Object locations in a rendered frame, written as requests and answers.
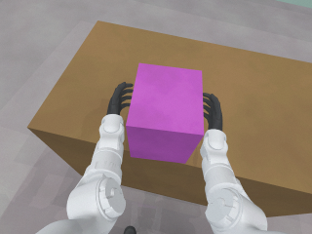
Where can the carton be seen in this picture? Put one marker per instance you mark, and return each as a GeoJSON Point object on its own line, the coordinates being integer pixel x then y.
{"type": "Point", "coordinates": [166, 115]}

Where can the right robot forearm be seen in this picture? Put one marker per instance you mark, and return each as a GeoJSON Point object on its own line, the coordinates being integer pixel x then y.
{"type": "Point", "coordinates": [216, 168]}

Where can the robot right hand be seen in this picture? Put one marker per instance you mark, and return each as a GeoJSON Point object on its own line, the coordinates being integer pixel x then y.
{"type": "Point", "coordinates": [214, 117]}

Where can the right robot upper arm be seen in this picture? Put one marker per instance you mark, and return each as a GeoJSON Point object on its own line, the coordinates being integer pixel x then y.
{"type": "Point", "coordinates": [229, 212]}

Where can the pedestal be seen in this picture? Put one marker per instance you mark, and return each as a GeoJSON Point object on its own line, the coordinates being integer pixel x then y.
{"type": "Point", "coordinates": [265, 101]}

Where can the left robot upper arm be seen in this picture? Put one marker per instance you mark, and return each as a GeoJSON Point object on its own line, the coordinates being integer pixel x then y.
{"type": "Point", "coordinates": [92, 208]}

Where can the robot left hand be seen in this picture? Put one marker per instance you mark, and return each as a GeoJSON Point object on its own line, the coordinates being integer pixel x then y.
{"type": "Point", "coordinates": [115, 104]}

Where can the left robot forearm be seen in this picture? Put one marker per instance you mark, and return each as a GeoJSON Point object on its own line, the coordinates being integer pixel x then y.
{"type": "Point", "coordinates": [108, 155]}

